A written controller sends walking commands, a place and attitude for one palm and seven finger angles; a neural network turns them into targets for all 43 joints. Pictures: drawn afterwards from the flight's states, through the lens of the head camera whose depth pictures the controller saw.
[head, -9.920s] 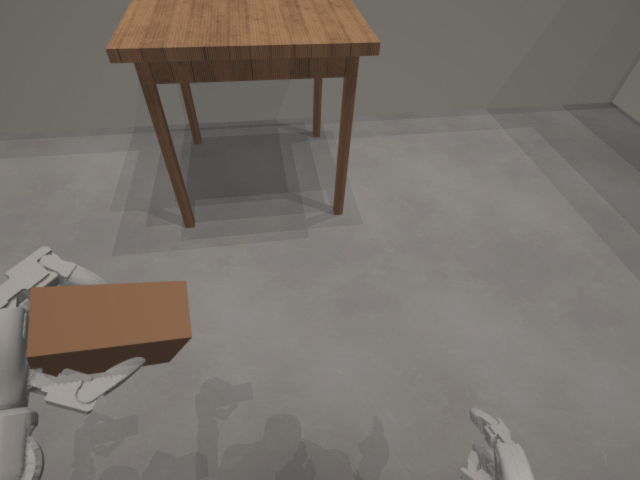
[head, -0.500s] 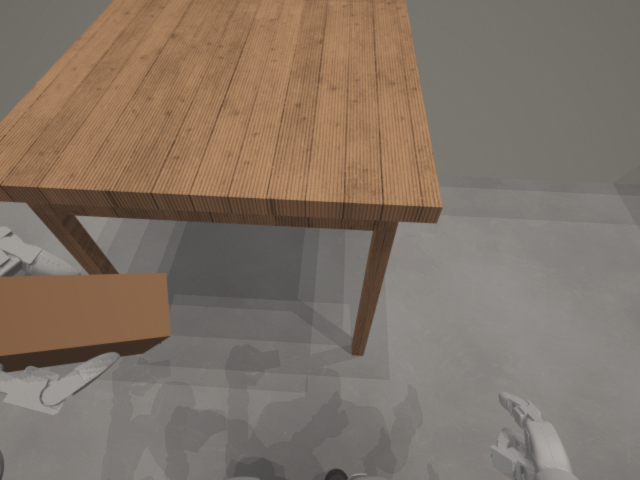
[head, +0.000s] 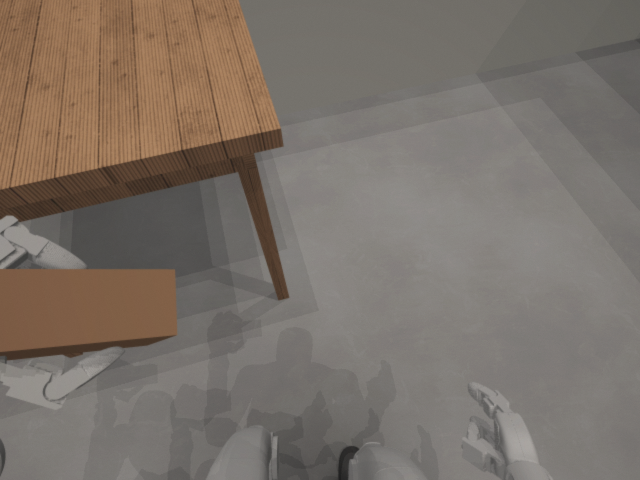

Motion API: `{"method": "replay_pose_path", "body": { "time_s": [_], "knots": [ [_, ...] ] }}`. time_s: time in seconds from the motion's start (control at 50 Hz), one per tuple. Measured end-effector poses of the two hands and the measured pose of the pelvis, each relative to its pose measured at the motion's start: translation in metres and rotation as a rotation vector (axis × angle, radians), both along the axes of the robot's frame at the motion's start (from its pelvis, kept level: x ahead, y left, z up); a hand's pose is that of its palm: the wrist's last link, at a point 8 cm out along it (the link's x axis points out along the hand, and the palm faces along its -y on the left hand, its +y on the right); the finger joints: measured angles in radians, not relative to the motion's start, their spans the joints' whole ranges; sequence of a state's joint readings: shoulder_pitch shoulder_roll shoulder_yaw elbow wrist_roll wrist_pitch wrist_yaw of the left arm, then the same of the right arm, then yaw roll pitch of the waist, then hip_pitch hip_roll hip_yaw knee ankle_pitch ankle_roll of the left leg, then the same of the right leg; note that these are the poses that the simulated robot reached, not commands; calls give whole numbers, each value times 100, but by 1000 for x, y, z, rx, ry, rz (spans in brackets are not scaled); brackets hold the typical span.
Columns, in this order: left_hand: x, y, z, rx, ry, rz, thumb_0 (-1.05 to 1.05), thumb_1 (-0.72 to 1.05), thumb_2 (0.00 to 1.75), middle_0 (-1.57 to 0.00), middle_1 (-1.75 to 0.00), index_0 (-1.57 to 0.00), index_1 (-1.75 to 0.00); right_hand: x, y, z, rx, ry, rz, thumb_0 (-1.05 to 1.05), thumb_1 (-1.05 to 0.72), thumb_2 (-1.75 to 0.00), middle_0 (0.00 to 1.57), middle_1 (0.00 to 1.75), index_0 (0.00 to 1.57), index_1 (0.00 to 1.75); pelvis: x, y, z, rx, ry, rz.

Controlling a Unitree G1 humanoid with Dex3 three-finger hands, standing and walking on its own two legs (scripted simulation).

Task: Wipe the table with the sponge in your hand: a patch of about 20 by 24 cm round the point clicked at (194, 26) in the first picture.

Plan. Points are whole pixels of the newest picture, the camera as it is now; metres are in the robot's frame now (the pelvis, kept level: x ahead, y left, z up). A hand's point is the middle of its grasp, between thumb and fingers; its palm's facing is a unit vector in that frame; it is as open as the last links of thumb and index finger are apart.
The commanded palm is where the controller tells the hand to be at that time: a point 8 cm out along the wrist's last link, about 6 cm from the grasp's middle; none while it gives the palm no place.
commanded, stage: turn to face it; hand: left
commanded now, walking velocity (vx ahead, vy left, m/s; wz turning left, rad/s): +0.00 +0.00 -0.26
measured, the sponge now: (111, 313) +0.25 +0.19 +0.14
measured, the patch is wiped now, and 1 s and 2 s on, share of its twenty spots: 0.00 0.00 0.00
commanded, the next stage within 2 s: take the last steps up to it in 0.06 s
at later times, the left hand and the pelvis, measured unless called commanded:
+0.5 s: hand (12, 407) +0.17 +0.22 +0.17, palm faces +0.41 -0.79 -0.45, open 10.0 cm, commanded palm +0.13 +0.26 +0.19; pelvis -0.04 -0.02 -0.01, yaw -2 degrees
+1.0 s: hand out of the picture +0.24 +0.27 +0.17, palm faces +0.35 -0.82 -0.46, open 10.0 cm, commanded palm +0.19 +0.31 +0.19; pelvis +0.01 +0.04 +0.00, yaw -4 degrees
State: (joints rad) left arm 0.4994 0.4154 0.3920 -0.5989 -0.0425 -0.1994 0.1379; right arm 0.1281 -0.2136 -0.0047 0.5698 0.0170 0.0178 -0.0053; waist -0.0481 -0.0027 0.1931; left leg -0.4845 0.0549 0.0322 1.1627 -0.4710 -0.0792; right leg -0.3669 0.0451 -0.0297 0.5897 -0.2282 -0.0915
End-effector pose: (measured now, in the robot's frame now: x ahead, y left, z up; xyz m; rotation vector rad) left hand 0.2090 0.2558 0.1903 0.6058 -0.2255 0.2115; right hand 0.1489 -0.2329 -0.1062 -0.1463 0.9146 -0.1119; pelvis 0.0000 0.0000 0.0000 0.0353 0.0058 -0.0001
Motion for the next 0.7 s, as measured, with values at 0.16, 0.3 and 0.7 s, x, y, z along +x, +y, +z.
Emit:
{"method": "replay_pose_path", "body": {
  "time_s": [0.16, 0.3, 0.7],
  "knots": [
    [-22, -12, 27, 82, -71, -77, -1, -48, 101, -74, -137, -75, -136, -36, -58, 32, -130, -36, -109, 2, -91, -90, 20, 30, 20, 30, -15, -11, 7, 8, 19, -53],
    [-52, 4, 5, -59, -89, 14, -1, -48, 101, -74, -137, -74, -136, -53, -49, 43, -150, -93, -104, 2, -91, -90, 20, 30, 20, 30, -33, -7, 6, -8, 2, -49],
    [-55, -4, 3, -60, -47, 34, -1, -49, 101, -74, -137, -75, -136, -51, -8, 21, -20, -53, -14, 2, -90, -90, 20, 30, 21, 30, -38, -10, 15, 9, 6, -21]
  ]
}}
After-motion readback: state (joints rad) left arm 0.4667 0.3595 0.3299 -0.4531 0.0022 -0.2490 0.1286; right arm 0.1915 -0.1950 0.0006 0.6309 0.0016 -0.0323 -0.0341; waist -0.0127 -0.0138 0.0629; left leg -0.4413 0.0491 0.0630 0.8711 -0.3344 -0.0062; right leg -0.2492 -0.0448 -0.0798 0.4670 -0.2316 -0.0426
